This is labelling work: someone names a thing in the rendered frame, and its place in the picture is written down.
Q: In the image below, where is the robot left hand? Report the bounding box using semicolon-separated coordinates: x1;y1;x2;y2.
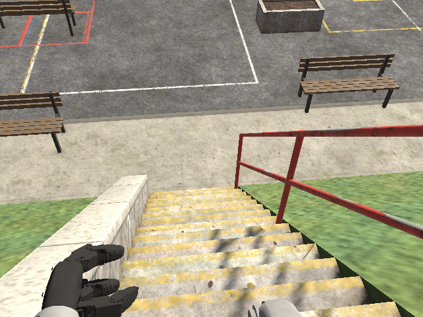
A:
42;244;139;317

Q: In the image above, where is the robot right thigh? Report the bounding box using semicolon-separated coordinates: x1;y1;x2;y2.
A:
248;299;302;317

